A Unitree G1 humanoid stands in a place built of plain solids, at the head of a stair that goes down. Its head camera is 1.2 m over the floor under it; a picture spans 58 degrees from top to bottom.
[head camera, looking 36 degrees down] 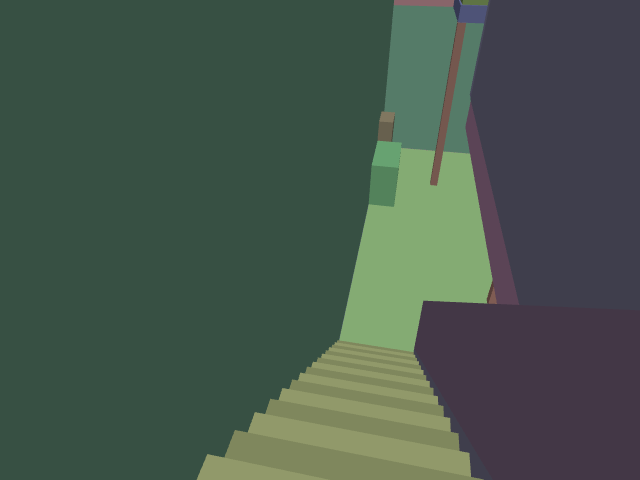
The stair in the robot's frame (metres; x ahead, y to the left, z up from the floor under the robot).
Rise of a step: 0.21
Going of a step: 0.23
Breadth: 1.08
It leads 12 degrees to the right of straight ahead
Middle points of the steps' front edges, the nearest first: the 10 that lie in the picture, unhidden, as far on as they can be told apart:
0.97 -0.14 -0.63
1.19 -0.19 -0.84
1.41 -0.23 -1.06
1.63 -0.28 -1.27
1.85 -0.32 -1.48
2.07 -0.37 -1.69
2.29 -0.41 -1.90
2.51 -0.46 -2.11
2.73 -0.50 -2.32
2.95 -0.55 -2.54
